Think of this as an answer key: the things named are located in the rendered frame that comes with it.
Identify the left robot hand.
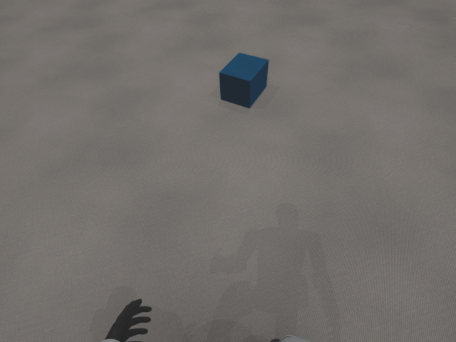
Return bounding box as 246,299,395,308
105,299,152,342

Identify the carton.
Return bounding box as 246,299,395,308
219,53,269,108

